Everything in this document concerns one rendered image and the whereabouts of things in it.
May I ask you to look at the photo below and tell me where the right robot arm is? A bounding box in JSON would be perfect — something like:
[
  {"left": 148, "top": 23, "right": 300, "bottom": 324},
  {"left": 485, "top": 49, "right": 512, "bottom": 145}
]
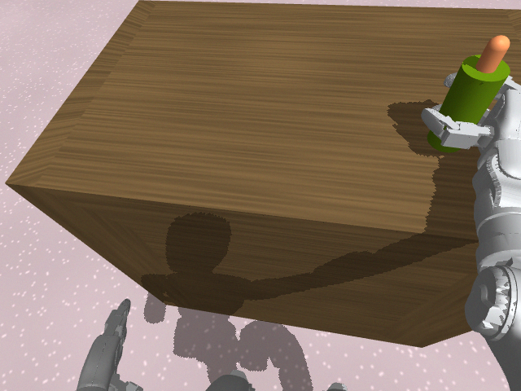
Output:
[{"left": 465, "top": 139, "right": 521, "bottom": 391}]

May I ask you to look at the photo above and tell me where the right robot hand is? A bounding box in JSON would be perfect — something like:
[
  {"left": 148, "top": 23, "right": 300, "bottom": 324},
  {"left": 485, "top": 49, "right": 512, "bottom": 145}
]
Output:
[{"left": 421, "top": 72, "right": 521, "bottom": 154}]

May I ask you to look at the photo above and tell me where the left robot hand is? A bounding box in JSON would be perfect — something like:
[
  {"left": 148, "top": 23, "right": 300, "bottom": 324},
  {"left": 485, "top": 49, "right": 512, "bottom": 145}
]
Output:
[{"left": 77, "top": 298, "right": 143, "bottom": 391}]

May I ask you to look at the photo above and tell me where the bottle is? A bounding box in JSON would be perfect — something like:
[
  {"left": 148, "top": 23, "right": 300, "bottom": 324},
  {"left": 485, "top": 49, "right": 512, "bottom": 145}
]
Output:
[{"left": 427, "top": 35, "right": 510, "bottom": 153}]

